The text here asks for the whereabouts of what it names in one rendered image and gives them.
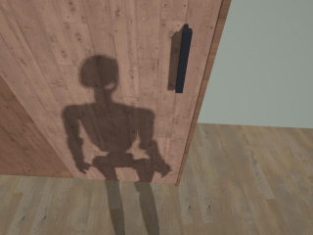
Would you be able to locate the wardrobe door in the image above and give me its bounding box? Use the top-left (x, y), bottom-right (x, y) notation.
top-left (0, 0), bottom-right (222, 184)
top-left (0, 75), bottom-right (69, 171)

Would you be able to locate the handle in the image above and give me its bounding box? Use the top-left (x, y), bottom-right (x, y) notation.
top-left (175, 23), bottom-right (193, 94)

